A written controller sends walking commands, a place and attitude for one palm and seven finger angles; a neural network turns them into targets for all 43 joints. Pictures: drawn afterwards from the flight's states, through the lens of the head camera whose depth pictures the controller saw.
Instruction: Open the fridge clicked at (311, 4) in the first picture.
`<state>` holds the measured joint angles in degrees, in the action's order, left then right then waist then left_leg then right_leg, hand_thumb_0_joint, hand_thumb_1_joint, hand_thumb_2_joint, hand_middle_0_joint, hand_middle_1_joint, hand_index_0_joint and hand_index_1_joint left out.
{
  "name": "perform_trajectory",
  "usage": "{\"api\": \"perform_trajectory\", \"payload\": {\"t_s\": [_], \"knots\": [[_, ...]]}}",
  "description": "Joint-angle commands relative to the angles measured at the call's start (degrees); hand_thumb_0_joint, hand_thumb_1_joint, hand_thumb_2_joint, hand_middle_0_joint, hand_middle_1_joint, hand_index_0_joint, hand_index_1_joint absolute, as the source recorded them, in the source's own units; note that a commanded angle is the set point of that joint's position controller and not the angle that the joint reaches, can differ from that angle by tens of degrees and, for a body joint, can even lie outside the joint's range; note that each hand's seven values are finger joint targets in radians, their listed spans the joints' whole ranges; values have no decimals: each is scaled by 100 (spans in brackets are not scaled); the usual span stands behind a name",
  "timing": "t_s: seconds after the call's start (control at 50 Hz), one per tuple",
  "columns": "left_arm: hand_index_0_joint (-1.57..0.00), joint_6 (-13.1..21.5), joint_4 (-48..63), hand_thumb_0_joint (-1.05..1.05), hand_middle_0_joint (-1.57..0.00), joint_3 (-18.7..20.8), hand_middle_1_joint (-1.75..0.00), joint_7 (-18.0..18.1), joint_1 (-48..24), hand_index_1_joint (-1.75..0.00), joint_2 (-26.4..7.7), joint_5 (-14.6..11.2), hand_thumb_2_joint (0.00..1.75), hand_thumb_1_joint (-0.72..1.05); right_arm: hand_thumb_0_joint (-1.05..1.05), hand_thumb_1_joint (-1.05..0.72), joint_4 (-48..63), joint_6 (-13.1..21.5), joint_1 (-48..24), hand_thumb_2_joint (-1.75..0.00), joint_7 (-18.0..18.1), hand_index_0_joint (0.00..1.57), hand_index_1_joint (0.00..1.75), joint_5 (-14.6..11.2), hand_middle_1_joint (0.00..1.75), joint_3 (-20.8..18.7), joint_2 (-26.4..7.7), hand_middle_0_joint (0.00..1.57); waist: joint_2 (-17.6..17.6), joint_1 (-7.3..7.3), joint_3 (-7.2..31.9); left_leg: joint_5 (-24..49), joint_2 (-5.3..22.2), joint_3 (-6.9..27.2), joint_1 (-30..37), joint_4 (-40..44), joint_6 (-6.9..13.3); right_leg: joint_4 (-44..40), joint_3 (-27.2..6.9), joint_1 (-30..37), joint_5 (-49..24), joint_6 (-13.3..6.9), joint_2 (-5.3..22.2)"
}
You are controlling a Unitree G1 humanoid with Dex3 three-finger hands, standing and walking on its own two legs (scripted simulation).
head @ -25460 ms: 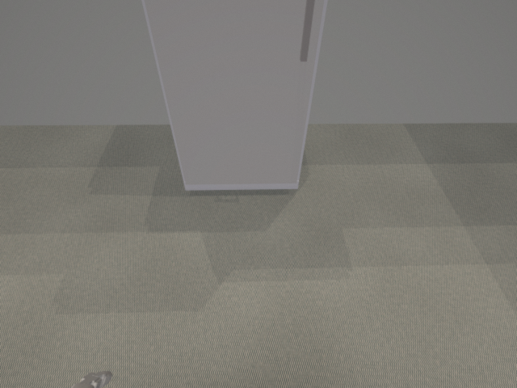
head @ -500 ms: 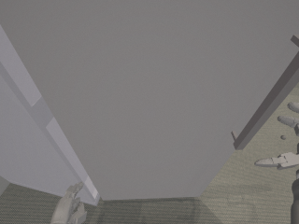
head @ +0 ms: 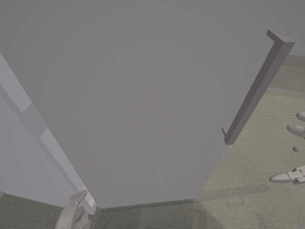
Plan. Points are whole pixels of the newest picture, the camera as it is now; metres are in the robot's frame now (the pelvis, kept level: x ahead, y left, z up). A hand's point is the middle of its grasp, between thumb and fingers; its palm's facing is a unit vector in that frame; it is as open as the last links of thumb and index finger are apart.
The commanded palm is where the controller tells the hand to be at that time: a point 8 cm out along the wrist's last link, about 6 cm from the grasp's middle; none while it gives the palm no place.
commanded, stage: slip the hand off the handle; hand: right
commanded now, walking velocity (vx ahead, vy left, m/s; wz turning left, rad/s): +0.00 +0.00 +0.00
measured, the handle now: (246, 98) +0.39 -0.22 +0.17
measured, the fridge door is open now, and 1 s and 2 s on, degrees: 72 72 72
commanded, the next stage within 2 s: draw the hand back to the body in 0.54 s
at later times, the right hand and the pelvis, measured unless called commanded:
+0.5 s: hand (302, 182) +0.20 -0.28 +0.14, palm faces +0.33 +0.93 -0.18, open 14.7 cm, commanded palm +0.14 -0.32 +0.15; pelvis -0.02 +0.02 +0.00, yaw -1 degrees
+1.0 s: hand out of the picture +0.19 -0.27 +0.16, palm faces +0.13 +0.99 -0.09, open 14.7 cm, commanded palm +0.13 -0.31 +0.16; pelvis +0.01 +0.01 +0.01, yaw -1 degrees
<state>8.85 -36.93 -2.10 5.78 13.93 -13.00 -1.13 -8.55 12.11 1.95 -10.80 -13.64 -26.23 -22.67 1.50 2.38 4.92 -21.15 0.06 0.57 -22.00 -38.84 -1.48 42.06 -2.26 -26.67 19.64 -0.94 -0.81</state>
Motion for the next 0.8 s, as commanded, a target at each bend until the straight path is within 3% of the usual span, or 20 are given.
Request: {"api": "perform_trajectory", "payload": {"t_s": [0.0, 0.08, 0.12, 0.16, 0.22, 0.3, 0.38, 0.44, 0.5, 0.52, 0.6, 0.64, 0.66, 0.7, 0.78], "knots": [[-20, 363, 922, 0, -20, 341, -30, 95, -592, -30, -850, -18, 90, 90, 0, 55, 1530, 461, -829, -20, -13, 25, 115, -135, 115, -438, -1316, 25, 202, 84, 938, 1062, -187, -403, -69, 387, 278, -722, -74, 902, -1276, 100, 82], [-20, 466, 905, 0, -20, 298, -30, 127, -697, -30, -805, 7, 90, 90, 0, 55, 1924, 662, -842, -20, 193, 25, 115, -97, 115, -435, -1289, 25, 421, 80, 794, 543, -181, -383, -206, 393, 286, -832, -140, 846, -651, 95, 61], [-20, 481, 844, 0, -20, 292, -30, 151, -707, -30, -815, 20, 90, 90, 0, 55, 1915, 721, -562, -20, 283, 25, 115, -71, 115, -634, -1459, 25, 415, 141, 675, 379, -165, -344, -169, 462, 293, -851, -122, 726, -399, 60, 57], [-20, 535, 862, 0, -20, 272, -30, 146, -775, -30, -782, -2, 90, 90, 0, 55, 2004, 746, -527, -20, 258, 25, 115, -73, 115, -463, -1307, 25, 583, 95, 668, 236, -141, -325, -213, 462, 293, -869, -122, 721, -194, 59, 35], [-20, 564, 807, 0, -20, 260, -30, 201, -778, -30, -818, -24, 90, 90, 0, 55, 1774, 643, -231, -20, 196, 25, 115, -136, 115, -592, -1412, 25, 343, 99, 443, -53, -123, -270, -232, 593, 271, -895, -107, 518, 206, 10, 41], [-20, 699, 873, 0, -20, 211, -30, 274, -894, -30, -806, -85, 90, 90, 0, 55, 1855, 533, -486, -20, 13, 25, 115, -272, 115, -361, -1267, 25, 414, 16, 160, -530, -92, -187, -406, 727, 237, -962, -124, 446, 805, -1, 16], [-20, 848, 880, 0, -20, 199, -30, 303, -832, -30, -817, -62, 90, 90, 0, 55, 2041, 509, -322, -20, -12, 25, 115, -256, 115, -305, -1252, 25, 352, 34, 278, -507, -89, -161, -328, 731, 235, -884, -123, 506, 689, -25, 6], [-20, 923, 917, 0, -20, 208, -30, 252, -779, -30, -795, -29, 90, 90, 0, 55, 2326, 523, 207, -20, 26, 25, 115, -247, 115, -353, -1198, 25, 368, 139, 535, -150, -75, -192, -134, 662, 248, -775, -84, 593, 176, -27, -9], [-20, 935, 948, 0, -20, 232, -30, 217, -754, -30, -789, -25, 90, 90, 0, 55, 2359, 454, 773, -20, 21, 25, 115, -345, 115, -624, -1274, 25, 136, 212, 445, 60, -64, -201, -84, 674, 219, -675, -5, 486, -144, -24, -20], [-20, 902, 891, 0, -20, 249, -30, 216, -720, -30, -799, -22, 90, 90, 0, 55, 2223, 423, 1015, -20, 44, 25, 115, -372, 115, -903, -1451, 25, -40, 267, 336, 107, -61, -182, -5, 692, 230, -636, -8, 366, -235, -19, -11], [-20, 942, 917, 0, -20, 237, -30, 201, -722, -30, -761, -41, 90, 90, 0, 55, 2699, 478, 708, -20, 3, 25, 115, -445, 115, -752, -1293, 25, 443, 154, 349, 360, -72, -220, -170, 610, 225, -576, 32, 542, -442, -5, -34], [-20, 965, 844, 0, -20, 258, -30, 216, -646, -30, -771, -32, 90, 90, 0, 55, 2645, 522, 767, -20, -8, 25, 115, -462, 115, -816, -1323, 25, 379, 121, 344, 477, -65, -195, -182, 603, 223, -496, 32, 525, -547, -13, -29], [-20, 1030, 861, 0, -20, 204, -30, 286, -647, -30, -871, -211, 90, 90, 0, 55, 1903, -40, 1038, -20, -534, 25, 115, -850, 115, -647, -1303, 25, 342, 28, 626, 508, -19, -102, 174, 766, 228, -646, 15, 690, -439, -30, 44], [-20, 1127, 936, 0, -20, 187, -30, 442, -749, -30, -876, -269, 90, 90, 0, 55, 2668, -375, 301, -20, -913, 25, 115, -957, 115, -742, -1649, 25, 588, 54, 794, 744, -9, -72, 396, 860, 201, -669, -1, 930, -649, -82, 18], [-20, 1404, 955, 0, -20, 108, -30, 479, -708, -30, -877, -285, 90, 90, 0, 55, 2853, -872, 568, -20, -1367, 25, 115, -1178, 115, -549, -1454, 25, 423, 54, 679, 1541, -57, -252, 506, 823, 210, -783, -128, 1307, -1255, -110, 39]]}}
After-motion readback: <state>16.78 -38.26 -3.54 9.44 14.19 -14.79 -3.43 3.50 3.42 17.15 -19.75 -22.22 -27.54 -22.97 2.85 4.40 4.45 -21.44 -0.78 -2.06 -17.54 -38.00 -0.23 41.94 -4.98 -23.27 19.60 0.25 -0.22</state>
